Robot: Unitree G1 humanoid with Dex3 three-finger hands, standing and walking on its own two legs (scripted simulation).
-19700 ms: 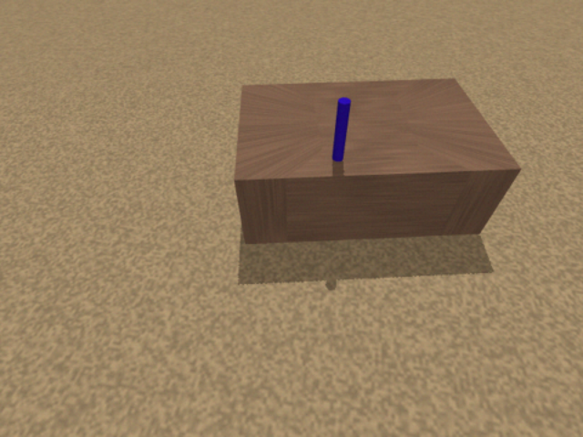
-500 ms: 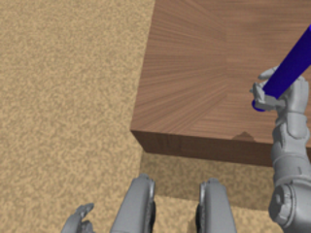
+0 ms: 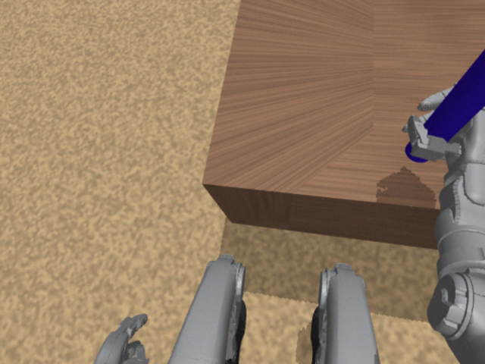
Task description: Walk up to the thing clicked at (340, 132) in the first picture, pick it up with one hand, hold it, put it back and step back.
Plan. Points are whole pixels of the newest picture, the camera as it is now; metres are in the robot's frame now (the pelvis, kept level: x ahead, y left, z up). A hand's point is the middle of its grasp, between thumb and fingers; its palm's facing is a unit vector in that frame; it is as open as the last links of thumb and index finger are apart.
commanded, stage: lower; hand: right
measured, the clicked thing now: (459, 106) +0.49 -0.24 +0.05
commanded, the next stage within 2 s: loosen in 0.98 s
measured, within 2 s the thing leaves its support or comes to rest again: rests again in 0.66 s
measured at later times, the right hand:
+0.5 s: hand (411, 141) +0.49 -0.22 -0.05, palm faces +0.15 +0.99 +0.00, open 5.5 cm
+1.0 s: hand (407, 144) +0.50 -0.22 -0.07, palm faces +0.16 +0.99 +0.00, open 5.5 cm
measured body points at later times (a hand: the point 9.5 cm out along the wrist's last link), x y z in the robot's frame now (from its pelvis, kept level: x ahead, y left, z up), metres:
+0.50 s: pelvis -0.01 +0.00 -0.06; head +0.19 -0.03 +0.34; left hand +0.08 +0.27 -0.18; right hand +0.48 -0.27 -0.05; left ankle +0.06 +0.13 -0.50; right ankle +0.06 -0.13 -0.50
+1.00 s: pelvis -0.02 +0.00 -0.09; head +0.18 -0.03 +0.31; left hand +0.06 +0.28 -0.21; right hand +0.48 -0.27 -0.07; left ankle +0.06 +0.13 -0.50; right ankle +0.06 -0.13 -0.50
